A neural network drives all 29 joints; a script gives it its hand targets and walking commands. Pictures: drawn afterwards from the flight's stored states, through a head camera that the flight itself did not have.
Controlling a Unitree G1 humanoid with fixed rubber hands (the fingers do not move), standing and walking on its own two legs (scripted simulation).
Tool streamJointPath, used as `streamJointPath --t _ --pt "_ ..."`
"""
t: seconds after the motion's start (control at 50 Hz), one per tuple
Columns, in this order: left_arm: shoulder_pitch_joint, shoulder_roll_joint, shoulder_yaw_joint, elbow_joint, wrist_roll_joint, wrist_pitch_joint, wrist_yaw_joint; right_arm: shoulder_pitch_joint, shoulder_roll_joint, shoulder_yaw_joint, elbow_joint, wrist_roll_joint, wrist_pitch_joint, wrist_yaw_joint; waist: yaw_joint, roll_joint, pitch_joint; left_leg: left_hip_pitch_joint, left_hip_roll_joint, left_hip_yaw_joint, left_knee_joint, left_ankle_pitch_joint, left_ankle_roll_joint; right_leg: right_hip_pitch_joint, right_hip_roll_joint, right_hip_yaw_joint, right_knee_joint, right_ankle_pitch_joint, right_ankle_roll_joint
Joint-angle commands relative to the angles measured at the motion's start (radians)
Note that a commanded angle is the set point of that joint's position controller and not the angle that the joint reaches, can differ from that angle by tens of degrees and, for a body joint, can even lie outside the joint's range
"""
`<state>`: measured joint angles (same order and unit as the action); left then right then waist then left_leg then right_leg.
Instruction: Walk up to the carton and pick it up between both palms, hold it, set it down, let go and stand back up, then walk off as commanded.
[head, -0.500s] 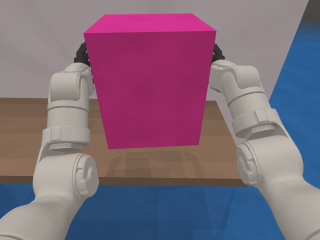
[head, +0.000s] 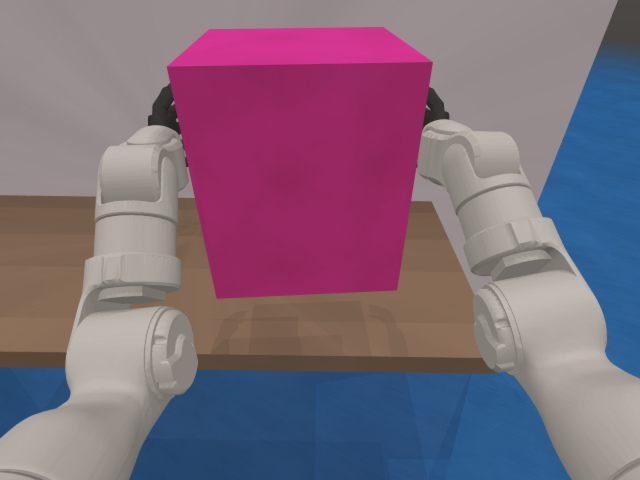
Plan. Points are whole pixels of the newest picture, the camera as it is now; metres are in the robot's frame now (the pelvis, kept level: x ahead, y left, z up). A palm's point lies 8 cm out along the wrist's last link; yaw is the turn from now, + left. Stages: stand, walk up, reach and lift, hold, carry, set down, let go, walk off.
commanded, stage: hold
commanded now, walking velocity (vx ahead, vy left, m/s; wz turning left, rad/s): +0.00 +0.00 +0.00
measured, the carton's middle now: (302, 158) +0.38 +0.00 +0.28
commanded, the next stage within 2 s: set down in 0.10 s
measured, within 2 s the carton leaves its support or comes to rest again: neither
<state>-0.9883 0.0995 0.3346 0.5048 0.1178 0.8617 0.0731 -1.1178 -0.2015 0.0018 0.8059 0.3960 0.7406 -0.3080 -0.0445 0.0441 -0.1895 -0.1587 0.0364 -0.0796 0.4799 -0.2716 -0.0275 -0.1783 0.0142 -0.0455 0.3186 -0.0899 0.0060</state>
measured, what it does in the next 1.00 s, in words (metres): stands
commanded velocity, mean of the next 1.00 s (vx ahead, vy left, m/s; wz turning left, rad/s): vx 0.00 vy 0.00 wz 0.00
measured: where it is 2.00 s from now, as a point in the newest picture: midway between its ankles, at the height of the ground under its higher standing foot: outside the picture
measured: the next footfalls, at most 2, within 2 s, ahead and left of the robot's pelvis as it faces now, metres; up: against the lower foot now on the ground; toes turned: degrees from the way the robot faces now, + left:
none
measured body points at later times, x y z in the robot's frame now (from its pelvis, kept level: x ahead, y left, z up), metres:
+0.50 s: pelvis +0.00 -0.01 +0.00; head -0.07 +0.00 +0.45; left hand +0.42 +0.15 +0.30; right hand +0.41 -0.16 +0.29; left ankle +0.00 +0.13 -0.74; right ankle +0.05 -0.13 -0.74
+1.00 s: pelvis +0.02 +0.00 +0.00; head -0.03 +0.02 +0.45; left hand +0.43 +0.17 +0.24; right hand +0.43 -0.14 +0.22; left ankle +0.00 +0.13 -0.74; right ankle +0.05 -0.13 -0.74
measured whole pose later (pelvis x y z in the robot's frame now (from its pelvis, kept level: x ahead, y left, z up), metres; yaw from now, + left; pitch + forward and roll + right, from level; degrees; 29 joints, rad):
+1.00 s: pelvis +0.02 +0.00 +0.00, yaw +2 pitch -4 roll -3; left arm -0.85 0.09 0.25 0.50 0.12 0.54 0.08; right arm -0.88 -0.08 -0.09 0.76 0.24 0.34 -0.23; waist -0.08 -0.01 -0.05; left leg -0.08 0.04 -0.12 0.45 -0.29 -0.03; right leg -0.07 0.01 -0.09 0.26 -0.11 0.01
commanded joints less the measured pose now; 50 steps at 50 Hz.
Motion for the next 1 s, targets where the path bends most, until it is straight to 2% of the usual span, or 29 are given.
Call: streamJointPath --t 0.0,0.08,0.1,0.12,0.16,0.26,0.34,0.4,0.44,0.48,0.58,0.7,0.8,0.92,0.98 --pt "-0.935 -0.666 -0.362 -0.170 -0.177 -0.071 -0.140 -0.993 0.753 0.181 -0.468 0.213 -0.062 0.162 -0.011 0.008 -0.415 -0.127 -0.094 0.004 -0.113 0.222 -0.013 0.369 0.086 0.065 0.013 0.128 0.016" --pt "-0.937 -0.664 -0.359 -0.168 -0.176 -0.072 -0.139 -0.994 0.755 0.182 -0.467 0.213 -0.062 0.163 -0.009 0.006 -0.416 -0.127 -0.094 0.004 -0.113 0.219 -0.012 0.367 0.087 0.065 0.013 0.124 0.016" --pt "-0.968 -0.635 -0.393 -0.171 -0.206 -0.085 -0.144 -0.993 0.746 0.163 -0.408 0.191 -0.069 0.168 -0.090 -0.005 -0.337 -0.153 -0.095 -0.009 -0.139 0.177 -0.010 0.336 0.093 0.039 -0.007 0.072 0.023" --pt "-0.980 -0.639 -0.387 -0.169 -0.209 -0.095 -0.146 -1.016 0.748 0.152 -0.414 0.182 -0.085 0.171 -0.073 0.002 -0.353 -0.159 -0.093 -0.007 -0.143 0.172 -0.012 0.332 0.093 0.032 -0.005 0.063 0.022" --pt "-0.996 -0.633 -0.361 -0.130 -0.198 -0.118 -0.146 -1.032 0.742 0.124 -0.394 0.158 -0.107 0.175 -0.070 0.009 -0.356 -0.159 -0.093 0.001 -0.152 0.156 -0.014 0.329 0.088 0.027 -0.006 0.043 0.020" --pt "-1.025 -0.642 -0.316 -0.074 -0.149 -0.198 -0.134 -1.087 0.739 0.111 -0.377 0.109 -0.214 0.197 -0.024 0.033 -0.442 -0.092 -0.091 0.011 -0.143 0.216 -0.027 0.342 0.087 0.011 -0.010 0.061 0.016" --pt "-0.911 -0.601 -0.222 0.059 -0.054 -0.245 -0.160 -0.973 0.727 0.055 -0.219 0.004 -0.286 0.207 -0.017 0.002 -0.339 -0.099 -0.091 0.029 -0.175 0.147 -0.018 0.357 0.065 0.005 -0.042 0.000 0.027" --pt "-0.848 -0.577 -0.185 0.103 -0.003 -0.271 -0.182 -0.912 0.710 0.018 -0.142 -0.061 -0.337 0.213 -0.018 -0.014 -0.281 -0.099 -0.094 0.045 -0.198 0.112 -0.007 0.385 0.051 0.000 -0.053 -0.019 0.032" --pt "-0.838 -0.581 -0.199 0.089 0.001 -0.293 -0.188 -0.911 0.720 0.031 -0.167 -0.079 -0.377 0.215 -0.013 -0.018 -0.302 -0.075 -0.096 0.053 -0.193 0.144 -0.004 0.413 0.049 -0.004 -0.049 0.015 0.034" --pt "-0.839 -0.608 -0.245 0.049 -0.019 -0.316 -0.184 -0.931 0.744 0.069 -0.237 -0.076 -0.416 0.213 -0.012 -0.020 -0.356 -0.034 -0.099 0.055 -0.173 0.220 -0.008 0.440 0.051 -0.008 -0.041 0.084 0.034" --pt "-0.824 -0.688 -0.395 -0.086 -0.093 -0.359 -0.164 -0.941 0.800 0.196 -0.438 -0.038 -0.474 0.194 -0.032 -0.011 -0.473 0.052 -0.107 0.040 -0.108 0.406 -0.029 0.489 0.058 -0.016 -0.015 0.278 0.039" --pt "-0.779 -0.737 -0.515 -0.184 -0.148 -0.369 -0.156 -0.885 0.806 0.276 -0.576 -0.023 -0.492 0.175 -0.066 0.007 -0.496 0.087 -0.107 0.020 -0.073 0.465 -0.045 0.481 0.052 -0.017 0.000 0.364 0.044" --pt "-0.747 -0.760 -0.559 -0.219 -0.165 -0.369 -0.148 -0.837 0.782 0.281 -0.599 -0.040 -0.493 0.175 -0.080 0.039 -0.484 0.118 -0.102 0.014 -0.065 0.485 -0.060 0.428 0.058 -0.022 -0.004 0.359 0.036" --pt "-0.697 -0.771 -0.544 -0.182 -0.137 -0.369 -0.144 -0.780 0.727 0.238 -0.511 -0.084 -0.500 0.196 -0.080 0.077 -0.420 0.163 -0.089 0.014 -0.068 0.507 -0.077 0.344 0.073 -0.034 -0.025 0.289 0.015" --pt "-0.676 -0.777 -0.524 -0.150 -0.115 -0.374 -0.142 -0.766 0.707 0.216 -0.457 -0.104 -0.513 0.212 -0.074 0.077 -0.396 0.176 -0.083 0.014 -0.070 0.517 -0.081 0.325 0.078 -0.036 -0.031 0.267 0.008"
